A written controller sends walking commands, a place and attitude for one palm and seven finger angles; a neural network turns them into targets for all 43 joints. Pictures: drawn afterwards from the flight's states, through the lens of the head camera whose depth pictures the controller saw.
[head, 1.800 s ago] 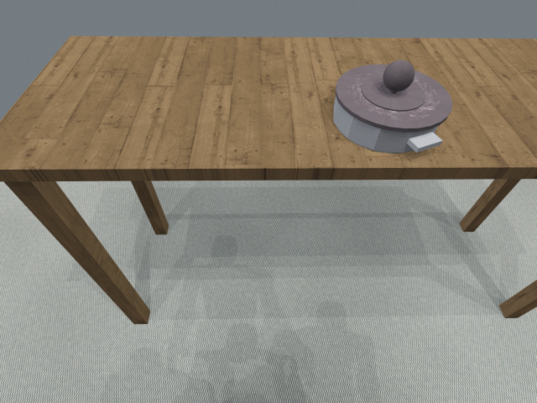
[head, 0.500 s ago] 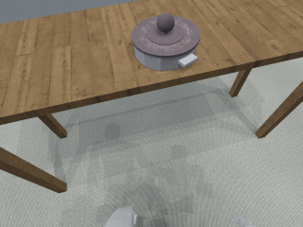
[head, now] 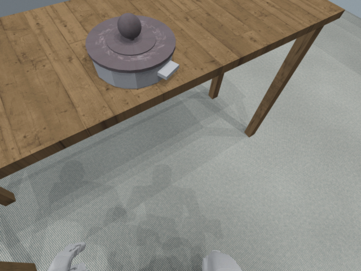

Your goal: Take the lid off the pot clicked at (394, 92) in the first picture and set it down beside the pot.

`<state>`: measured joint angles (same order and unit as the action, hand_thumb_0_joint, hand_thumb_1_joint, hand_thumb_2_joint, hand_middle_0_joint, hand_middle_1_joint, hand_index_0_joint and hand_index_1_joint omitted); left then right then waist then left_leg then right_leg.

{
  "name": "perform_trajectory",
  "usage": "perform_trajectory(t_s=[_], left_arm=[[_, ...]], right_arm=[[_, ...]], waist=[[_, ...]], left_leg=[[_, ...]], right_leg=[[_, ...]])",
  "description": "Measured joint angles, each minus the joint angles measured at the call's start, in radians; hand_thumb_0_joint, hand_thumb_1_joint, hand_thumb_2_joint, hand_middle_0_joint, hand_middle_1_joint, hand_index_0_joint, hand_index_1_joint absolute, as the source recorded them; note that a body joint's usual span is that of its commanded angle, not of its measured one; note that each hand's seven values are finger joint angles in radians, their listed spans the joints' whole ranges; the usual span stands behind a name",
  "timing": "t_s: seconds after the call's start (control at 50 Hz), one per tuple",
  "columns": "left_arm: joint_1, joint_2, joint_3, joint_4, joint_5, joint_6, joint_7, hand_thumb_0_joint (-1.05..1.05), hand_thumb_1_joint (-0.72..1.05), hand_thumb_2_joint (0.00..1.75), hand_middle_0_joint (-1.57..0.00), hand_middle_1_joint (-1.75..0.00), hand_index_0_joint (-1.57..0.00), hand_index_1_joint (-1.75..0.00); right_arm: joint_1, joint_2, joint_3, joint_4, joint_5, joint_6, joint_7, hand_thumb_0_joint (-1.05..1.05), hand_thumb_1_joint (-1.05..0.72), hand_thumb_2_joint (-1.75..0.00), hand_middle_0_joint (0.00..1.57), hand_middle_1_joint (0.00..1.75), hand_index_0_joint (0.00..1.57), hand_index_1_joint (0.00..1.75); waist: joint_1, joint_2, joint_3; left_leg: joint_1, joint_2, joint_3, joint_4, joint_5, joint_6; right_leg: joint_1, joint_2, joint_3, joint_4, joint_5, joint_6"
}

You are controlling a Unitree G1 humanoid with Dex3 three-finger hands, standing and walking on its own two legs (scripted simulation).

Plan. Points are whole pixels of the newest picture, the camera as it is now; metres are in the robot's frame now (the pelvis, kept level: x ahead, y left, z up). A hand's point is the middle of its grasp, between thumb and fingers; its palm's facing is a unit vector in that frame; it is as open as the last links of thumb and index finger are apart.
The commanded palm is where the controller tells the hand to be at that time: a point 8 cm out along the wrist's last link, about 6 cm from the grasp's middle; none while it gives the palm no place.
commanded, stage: walk to a spot facing it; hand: left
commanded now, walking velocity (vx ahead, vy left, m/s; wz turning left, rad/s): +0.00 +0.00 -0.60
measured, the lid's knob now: (129, 26) +0.59 +0.17 +0.17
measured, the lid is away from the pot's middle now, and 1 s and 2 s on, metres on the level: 0.00 0.00 0.00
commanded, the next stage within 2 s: none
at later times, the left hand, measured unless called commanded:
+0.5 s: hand (127, 229) +0.22 +0.15 -0.18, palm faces -0.31 -0.93 -0.19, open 7.3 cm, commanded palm none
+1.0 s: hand (153, 224) +0.23 +0.08 -0.17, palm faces -0.55 -0.80 -0.24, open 7.3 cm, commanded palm none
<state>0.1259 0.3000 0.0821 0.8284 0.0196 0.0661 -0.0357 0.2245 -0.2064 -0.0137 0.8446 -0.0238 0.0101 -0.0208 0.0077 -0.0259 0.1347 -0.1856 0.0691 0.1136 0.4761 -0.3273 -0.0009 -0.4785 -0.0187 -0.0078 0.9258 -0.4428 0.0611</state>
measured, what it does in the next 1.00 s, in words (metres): steps on the spot, turning right: right foot, then left foot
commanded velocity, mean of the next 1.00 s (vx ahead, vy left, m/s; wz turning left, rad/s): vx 0.00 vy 0.00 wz -0.60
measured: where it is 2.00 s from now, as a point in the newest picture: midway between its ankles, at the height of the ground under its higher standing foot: outside the picture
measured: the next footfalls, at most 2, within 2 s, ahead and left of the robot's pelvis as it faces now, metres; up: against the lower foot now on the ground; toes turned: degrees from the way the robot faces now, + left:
right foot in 0.12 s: +0.04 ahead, -0.14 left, +0.00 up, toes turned -7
left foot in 0.44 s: +0.14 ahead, +0.09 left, +0.00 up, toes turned -12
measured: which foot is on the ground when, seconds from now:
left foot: down 0.00-0.12, up 0.14-0.42, down 0.44-0.78, up 0.80-1.00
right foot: up 0.00-0.10, down 0.12-0.44, up 0.46-0.76, down 0.78-1.00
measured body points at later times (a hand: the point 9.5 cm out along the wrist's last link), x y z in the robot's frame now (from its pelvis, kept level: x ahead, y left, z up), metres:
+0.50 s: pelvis +0.05 +0.00 -0.02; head +0.11 +0.01 +0.43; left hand +0.23 +0.20 -0.17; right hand +0.04 -0.27 -0.14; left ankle +0.10 +0.10 -0.74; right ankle -0.02 -0.12 -0.70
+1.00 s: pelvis +0.06 -0.04 -0.01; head +0.11 -0.08 +0.44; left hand +0.26 +0.13 -0.15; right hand -0.02 -0.31 -0.15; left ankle +0.14 +0.07 -0.69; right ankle -0.01 -0.12 -0.74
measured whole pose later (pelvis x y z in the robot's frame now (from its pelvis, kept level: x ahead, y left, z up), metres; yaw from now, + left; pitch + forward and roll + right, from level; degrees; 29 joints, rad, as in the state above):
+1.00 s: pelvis +0.06 -0.04 -0.01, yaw -36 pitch +2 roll +0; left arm 0.22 0.21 0.06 0.87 0.02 0.04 0.00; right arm 0.16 -0.24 -0.06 0.87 -0.01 0.05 -0.02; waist 0.01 0.00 0.11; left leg -0.47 0.07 0.04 0.95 -0.44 -0.08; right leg -0.27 0.05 0.04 0.55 -0.31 -0.04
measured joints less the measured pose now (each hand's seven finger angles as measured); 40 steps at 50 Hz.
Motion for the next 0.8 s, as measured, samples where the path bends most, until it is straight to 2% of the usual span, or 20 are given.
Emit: perform_trajectory(t_s=[0.08, 0.1, 0.12, 0.14, 0.18, 0.22, 0.32, 0.4, 0.42, 0.44, 0.46, 0.5, 0.54, 0.58, 0.64, 0.72, 0.76, 0.78, 0.8], left_arm=[[-0.024, -0.015, -0.016, 0.006, 0.001, -0.004, -0.008, 0.0, 0.91, 0.9, -0.2, -0.3, -0.2, -0.3], [-0.028, -0.017, -0.021, 0.003, 0.001, -0.012, -0.009, 0.0, 0.91, 0.9, -0.2, -0.3, -0.2, -0.3], [-0.03, -0.016, -0.026, -0.001, 0.003, -0.025, -0.006, 0.0, 0.91, 0.9, -0.2, -0.3, -0.2, -0.3], [-0.037, -0.025, -0.028, -0.002, 0.0, -0.036, 0.002, 0.0, 0.91, 0.9, -0.2, -0.3, -0.2, -0.3], [-0.034, -0.045, -0.032, -0.008, -0.005, -0.044, 0.019, 0.0, 0.91, 0.9, -0.2, -0.3, -0.2, -0.3], [-0.021, -0.059, -0.033, -0.01, -0.003, -0.036, 0.031, 0.0, 0.91, 0.9, -0.2, -0.3, -0.2, -0.3], [0.013, -0.07, -0.039, 0.008, 0.005, -0.018, 0.034, 0.0, 0.91, 0.9, -0.2, -0.3, -0.2, -0.3], [0.026, -0.069, -0.037, 0.017, 0.004, -0.007, 0.028, 0.0, 0.91, 0.9, -0.2, -0.3, -0.2, -0.3], [0.031, -0.068, -0.035, 0.015, 0.002, -0.004, 0.027, 0.0, 0.91, 0.9, -0.2, -0.3, -0.2, -0.3], [0.034, -0.065, -0.031, 0.011, -0.002, 0.0, 0.025, 0.0, 0.91, 0.9, -0.21, -0.3, -0.2, -0.3], [0.031, -0.057, -0.024, 0.011, -0.005, 0.003, 0.023, 0.0, 0.91, 0.9, -0.2, -0.3, -0.2, -0.3], [0.026, -0.045, -0.012, 0.015, 0.0, 0.004, 0.019, 0.0, 0.91, 0.9, -0.2, -0.3, -0.2, -0.3], [0.021, -0.036, -0.003, 0.018, 0.003, 0.003, 0.011, 0.0, 0.91, 0.9, -0.2, -0.3, -0.2, -0.3], [0.019, -0.034, 0.001, 0.016, 0.001, 0.004, 0.005, 0.0, 0.91, 0.9, -0.2, -0.3, -0.2, -0.3], [0.022, -0.041, 0.0, 0.013, -0.003, 0.009, 0.001, 0.0, 0.91, 0.9, -0.2, -0.3, -0.2, -0.3], [0.024, -0.054, -0.007, 0.015, -0.002, 0.005, -0.003, 0.0, 0.91, 0.9, -0.2, -0.3, -0.2, -0.3], [0.028, -0.058, -0.011, 0.012, -0.001, -0.004, -0.003, 0.0, 0.91, 0.9, -0.2, -0.3, -0.2, -0.3], [0.033, -0.057, -0.014, 0.008, 0.002, -0.015, -0.001, 0.0, 0.91, 0.9, -0.2, -0.3, -0.2, -0.3], [0.031, -0.064, -0.017, 0.011, 0.002, -0.025, 0.006, 0.0, 0.91, 0.9, -0.2, -0.3, -0.2, -0.3]], right_arm=[[0.038, -0.022, -0.014, 0.015, 0.001, -0.001, 0.005, 0.01, -0.91, -0.9, 0.2, 0.3, 0.2, 0.3], [0.053, -0.03, -0.018, 0.018, 0.004, 0.0, 0.006, 0.01, -0.91, -0.9, 0.2, 0.3, 0.2, 0.3], [0.067, -0.035, -0.022, 0.022, 0.01, 0.003, 0.009, 0.01, -0.91, -0.9, 0.2, 0.3, 0.2, 0.3], [0.064, -0.046, -0.027, 0.033, 0.013, 0.015, 0.008, 0.01, -0.91, -0.9, 0.2, 0.3, 0.2, 0.3], [0.047, -0.06, -0.034, 0.057, 0.017, 0.039, -0.001, 0.01, -0.91, -0.9, 0.2, 0.3, 0.2, 0.3], [0.03, -0.064, -0.038, 0.067, 0.016, 0.051, -0.004, 0.01, -0.91, -0.9, 0.2, 0.3, 0.2, 0.3], [-0.004, -0.048, -0.039, 0.041, 0.018, 0.038, 0.002, 0.01, -0.91, -0.9, 0.2, 0.3, 0.2, 0.3], [-0.013, -0.026, -0.032, 0.015, 0.023, 0.013, 0.003, 0.01, -0.91, -0.9, 0.2, 0.3, 0.2, 0.3], [-0.008, -0.023, -0.029, 0.008, 0.023, 0.006, 0.002, 0.01, -0.91, -0.9, 0.2, 0.3, 0.2, 0.3], [-0.001, -0.019, -0.026, 0.001, 0.02, -0.002, 0.002, 0.01, -0.91, -0.9, 0.2, 0.3, 0.2, 0.3], [0.001, -0.009, -0.021, -0.001, 0.015, -0.005, 0.001, 0.01, -0.91, -0.9, 0.2, 0.3, 0.2, 0.3], [0.004, 0.009, -0.006, -0.002, 0.005, -0.005, 0.001, 0.01, -0.91, -0.9, 0.2, 0.3, 0.2, 0.3], [0.012, 0.026, 0.005, 0.0, 0.001, -0.004, 0.001, 0.01, -0.91, -0.9, 0.2, 0.3, 0.2, 0.3], [0.015, 0.035, 0.011, 0.005, -0.001, -0.001, 0.001, 0.01, -0.91, -0.9, 0.2, 0.3, 0.2, 0.3], [0.014, 0.036, 0.007, 0.01, -0.002, 0.002, 0.005, 0.01, -0.91, -0.9, 0.2, 0.3, 0.2, 0.3], [0.011, 0.021, -0.008, 0.012, -0.002, 0.003, 0.014, 0.01, -0.91, -0.9, 0.2, 0.3, 0.2, 0.3], [0.017, 0.009, -0.019, 0.012, 0.001, 0.006, 0.017, 0.01, -0.91, -0.9, 0.2, 0.3, 0.2, 0.3], [0.022, 0.002, -0.025, 0.012, 0.004, 0.01, 0.018, 0.01, -0.91, -0.9, 0.21, 0.3, 0.2, 0.3], [0.017, -0.01, -0.032, 0.019, 0.007, 0.021, 0.017, 0.01, -0.91, -0.9, 0.2, 0.3, 0.2, 0.3]], waist=[[-0.028, 0.028, 0.008], [-0.033, 0.034, 0.006], [-0.038, 0.033, 0.002], [-0.042, 0.047, 0.01], [-0.045, 0.062, 0.021], [-0.043, 0.058, 0.019], [-0.041, 0.024, -0.004], [-0.039, 0.001, -0.022], [-0.039, 0.001, -0.03], [-0.038, 0.0, -0.041], [-0.033, -0.014, -0.042], [-0.025, -0.029, -0.039], [-0.021, -0.034, -0.037], [-0.014, -0.029, -0.035], [-0.011, -0.005, -0.033], [-0.02, 0.028, -0.03], [-0.022, 0.042, -0.032], [-0.022, 0.044, -0.038], [-0.023, 0.061, -0.033]], left_leg=[[0.003, 0.037, 0.055, 0.055, -0.05, -0.022], [-0.01, 0.047, 0.062, 0.098, -0.071, -0.029], [-0.045, 0.058, 0.068, 0.18, -0.09, -0.035], [-0.093, 0.067, 0.043, 0.303, -0.146, -0.045], [-0.185, 0.052, -0.027, 0.511, -0.215, -0.055], [-0.246, 0.042, -0.055, 0.595, -0.203, -0.066], [-0.289, 0.021, -0.067, 0.493, -0.127, -0.081], [-0.229, -0.007, -0.055, 0.293, -0.048, -0.077], [-0.197, -0.011, -0.053, 0.211, -0.006, -0.07], [-0.185, -0.009, -0.052, 0.172, 0.026, -0.037], [-0.188, -0.008, -0.038, 0.188, 0.023, -0.01], [-0.174, 0.003, -0.009, 0.193, 0.006, 0.013], [-0.147, 0.011, 0.011, 0.155, 0.014, 0.012], [-0.118, 0.022, 0.032, 0.109, 0.034, 0.007], [-0.088, 0.045, 0.067, 0.067, 0.048, 0.002], [-0.078, 0.078, 0.113, 0.08, 0.031, -0.017], [-0.089, 0.099, 0.131, 0.129, 0.002, -0.033], [-0.11, 0.109, 0.134, 0.181, -0.021, -0.038], [-0.144, 0.114, 0.098, 0.265, -0.093, -0.046]], right_leg=[[0.101, -0.003, -0.033, -0.232, 0.049, -0.028], [0.143, 0.003, -0.042, -0.31, 0.11, -0.042], [0.169, 0.005, -0.039, -0.359, 0.165, -0.072], [0.163, 0.017, -0.036, -0.339, 0.158, -0.085], [0.165, 0.035, -0.021, -0.317, 0.128, -0.088], [0.178, 0.046, 0.007, -0.333, 0.126, -0.085], [0.193, 0.061, 0.082, -0.358, 0.14, -0.078], [0.189, 0.074, 0.129, -0.33, 0.12, -0.061], [0.181, 0.082, 0.138, -0.309, 0.108, -0.055], [0.163, 0.091, 0.141, -0.274, 0.092, -0.053], [0.134, 0.09, 0.134, -0.199, 0.026, -0.05], [0.068, 0.086, 0.098, 0.003, -0.056, -0.039], [0.02, 0.068, 0.056, 0.148, -0.051, -0.027], [0.005, 0.043, 0.02, 0.183, -0.039, -0.016], [0.032, 0.01, -0.023, 0.072, -0.039, -0.008], [0.105, -0.004, -0.051, -0.134, -0.019, -0.019], [0.165, 0.0, -0.063, -0.269, 0.066, -0.032], [0.188, 0.002, -0.058, -0.327, 0.133, -0.054], [0.181, 0.016, -0.057, -0.311, 0.135, -0.073]])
